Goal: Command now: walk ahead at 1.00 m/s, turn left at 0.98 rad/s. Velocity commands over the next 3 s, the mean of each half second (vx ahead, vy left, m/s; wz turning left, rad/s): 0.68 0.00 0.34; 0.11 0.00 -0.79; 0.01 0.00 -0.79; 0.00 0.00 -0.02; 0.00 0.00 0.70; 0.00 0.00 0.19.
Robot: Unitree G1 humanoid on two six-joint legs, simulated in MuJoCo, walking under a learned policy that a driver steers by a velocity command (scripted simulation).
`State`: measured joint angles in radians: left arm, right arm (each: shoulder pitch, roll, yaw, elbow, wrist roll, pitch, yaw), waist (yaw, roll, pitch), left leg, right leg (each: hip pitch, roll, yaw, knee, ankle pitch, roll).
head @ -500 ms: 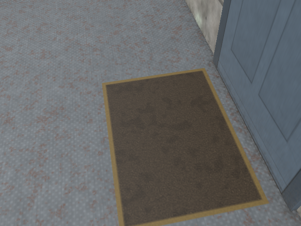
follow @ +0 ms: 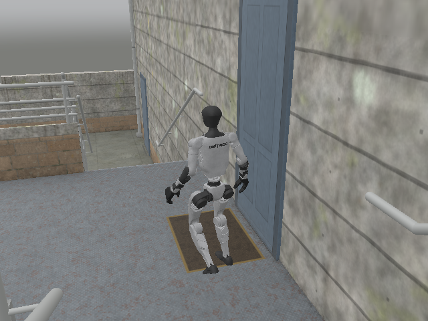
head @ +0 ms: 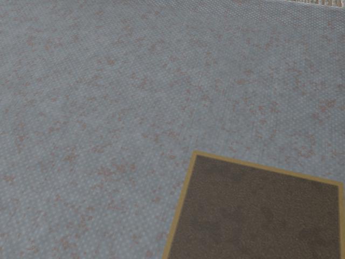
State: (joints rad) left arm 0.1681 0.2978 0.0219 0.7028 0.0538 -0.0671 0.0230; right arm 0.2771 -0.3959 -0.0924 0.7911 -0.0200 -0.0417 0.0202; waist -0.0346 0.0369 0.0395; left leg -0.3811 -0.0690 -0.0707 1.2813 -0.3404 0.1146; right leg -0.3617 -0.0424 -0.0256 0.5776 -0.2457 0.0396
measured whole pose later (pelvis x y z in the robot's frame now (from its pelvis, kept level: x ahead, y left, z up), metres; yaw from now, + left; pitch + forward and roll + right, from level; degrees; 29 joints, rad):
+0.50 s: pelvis +0.39 +0.01 +0.01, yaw +9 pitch +1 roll +0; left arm 0.31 0.21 0.02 0.84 0.00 -0.03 0.01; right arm 0.23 -0.22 -0.01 0.84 -0.03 -0.06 0.00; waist 0.03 0.00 0.10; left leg -0.26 -0.04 0.15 0.46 -0.22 0.11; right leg -0.54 -0.06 0.04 1.20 -0.38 -0.03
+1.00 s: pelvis +0.54 -0.03 +0.01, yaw -16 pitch +1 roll +2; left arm 0.26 0.30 0.10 0.71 0.00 0.06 -0.01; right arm 0.08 -0.26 -0.03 0.71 -0.03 0.04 -0.03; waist 0.05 0.00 0.09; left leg -0.53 -0.01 -0.12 0.98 -0.36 -0.05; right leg -0.37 0.18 0.15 0.43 -0.04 -0.12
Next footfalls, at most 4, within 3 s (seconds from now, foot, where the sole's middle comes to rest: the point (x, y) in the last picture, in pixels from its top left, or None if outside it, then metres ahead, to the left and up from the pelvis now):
0.32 left None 0.44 0.08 -0.76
0.74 right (198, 204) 0.67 -0.08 -0.76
1.30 left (162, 198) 0.70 0.07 -0.76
1.70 right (199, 236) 0.54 -0.07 -0.76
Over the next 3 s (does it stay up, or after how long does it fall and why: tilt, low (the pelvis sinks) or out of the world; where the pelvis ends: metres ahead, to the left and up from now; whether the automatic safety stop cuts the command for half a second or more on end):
stays up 0.70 0.00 0.01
